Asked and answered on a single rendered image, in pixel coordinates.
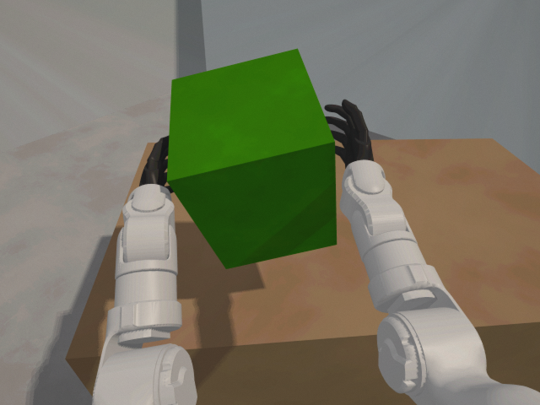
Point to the left robot upper arm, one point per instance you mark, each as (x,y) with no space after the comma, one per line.
(158,375)

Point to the right robot hand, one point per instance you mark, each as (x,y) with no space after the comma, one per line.
(356,140)

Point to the right robot forearm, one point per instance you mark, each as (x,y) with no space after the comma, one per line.
(400,279)

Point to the left robot forearm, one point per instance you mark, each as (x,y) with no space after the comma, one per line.
(146,307)

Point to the pedestal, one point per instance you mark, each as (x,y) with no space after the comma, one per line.
(302,329)

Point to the carton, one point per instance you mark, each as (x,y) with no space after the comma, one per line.
(252,159)

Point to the left robot hand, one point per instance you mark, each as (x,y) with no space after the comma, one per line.
(154,170)

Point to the right robot upper arm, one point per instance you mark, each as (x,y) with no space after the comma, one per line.
(435,357)

